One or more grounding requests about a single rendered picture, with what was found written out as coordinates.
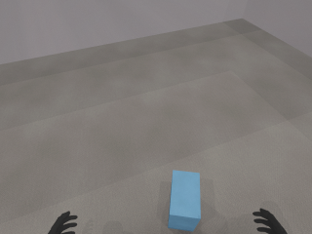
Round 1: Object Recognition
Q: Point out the carton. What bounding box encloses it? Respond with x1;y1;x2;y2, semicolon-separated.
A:
168;170;201;232

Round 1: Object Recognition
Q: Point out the robot right hand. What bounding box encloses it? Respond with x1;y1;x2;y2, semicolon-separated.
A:
253;208;288;234

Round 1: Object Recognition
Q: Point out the robot left hand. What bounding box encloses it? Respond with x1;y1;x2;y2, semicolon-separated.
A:
48;211;78;234

